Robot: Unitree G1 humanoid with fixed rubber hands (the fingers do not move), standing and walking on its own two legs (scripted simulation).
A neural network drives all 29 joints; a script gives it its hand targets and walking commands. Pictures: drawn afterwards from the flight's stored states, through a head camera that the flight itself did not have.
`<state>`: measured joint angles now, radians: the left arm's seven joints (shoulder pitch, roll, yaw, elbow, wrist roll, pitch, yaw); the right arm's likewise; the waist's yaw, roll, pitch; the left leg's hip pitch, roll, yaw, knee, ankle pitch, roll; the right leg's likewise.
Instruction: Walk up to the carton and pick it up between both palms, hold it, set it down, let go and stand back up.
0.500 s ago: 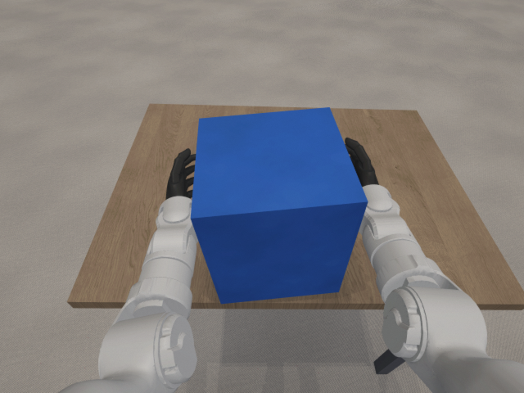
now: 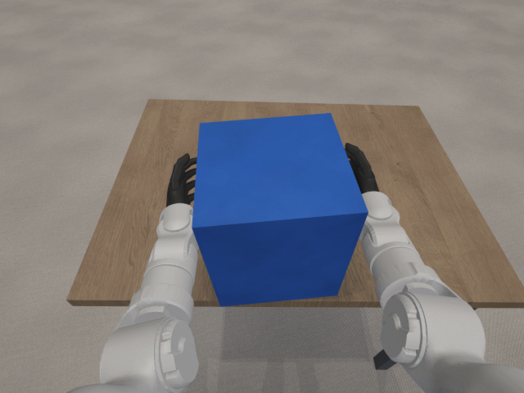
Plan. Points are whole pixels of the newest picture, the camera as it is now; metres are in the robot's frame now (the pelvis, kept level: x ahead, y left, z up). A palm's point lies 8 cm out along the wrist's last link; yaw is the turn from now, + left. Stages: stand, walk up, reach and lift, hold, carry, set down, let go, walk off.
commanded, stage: set down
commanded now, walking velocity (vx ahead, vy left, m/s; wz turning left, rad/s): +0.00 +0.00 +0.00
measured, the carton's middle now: (272, 214) +0.38 +0.00 +0.05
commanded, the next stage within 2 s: none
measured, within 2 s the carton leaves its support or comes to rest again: rests again in 0.22 s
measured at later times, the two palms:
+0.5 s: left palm (181, 202) +0.39 +0.15 +0.07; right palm (363, 195) +0.40 -0.15 +0.08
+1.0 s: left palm (177, 230) +0.35 +0.16 +0.04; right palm (369, 209) +0.39 -0.16 +0.06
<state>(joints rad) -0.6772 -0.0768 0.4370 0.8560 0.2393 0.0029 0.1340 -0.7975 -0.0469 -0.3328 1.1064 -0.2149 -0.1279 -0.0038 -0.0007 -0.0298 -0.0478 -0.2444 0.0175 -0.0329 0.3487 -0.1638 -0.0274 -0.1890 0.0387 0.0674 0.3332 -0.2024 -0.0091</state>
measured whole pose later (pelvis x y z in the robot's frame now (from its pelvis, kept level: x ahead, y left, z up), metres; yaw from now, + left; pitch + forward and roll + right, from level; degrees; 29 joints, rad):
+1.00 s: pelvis -0.01 -0.01 +0.00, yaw +0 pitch +7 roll +0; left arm -0.47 -0.03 0.19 0.61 0.11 0.06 0.20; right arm -0.67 -0.15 0.00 0.96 0.30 -0.13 -0.05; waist 0.02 -0.03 -0.06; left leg -0.35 0.03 -0.03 0.36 -0.13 -0.03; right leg -0.29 0.05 0.07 0.34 -0.17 -0.02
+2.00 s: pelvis -0.05 +0.00 +0.00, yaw -1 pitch +0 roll -1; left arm 0.08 -0.03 0.01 -0.07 0.03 0.29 0.21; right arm -0.03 -0.18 0.00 0.23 0.26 0.02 -0.01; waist 0.02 -0.03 0.03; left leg -0.27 0.04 -0.03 0.36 -0.10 -0.04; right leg -0.22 0.06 0.07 0.35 -0.14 -0.02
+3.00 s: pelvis -0.02 -0.01 +0.00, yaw +0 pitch +0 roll +0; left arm 0.28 0.04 0.00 0.12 0.00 0.11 0.14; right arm 0.25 -0.18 -0.01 0.24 0.13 -0.05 0.01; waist 0.02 -0.03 0.06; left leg -0.21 0.04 -0.03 0.36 -0.14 -0.04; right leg -0.16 0.06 0.07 0.35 -0.18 -0.02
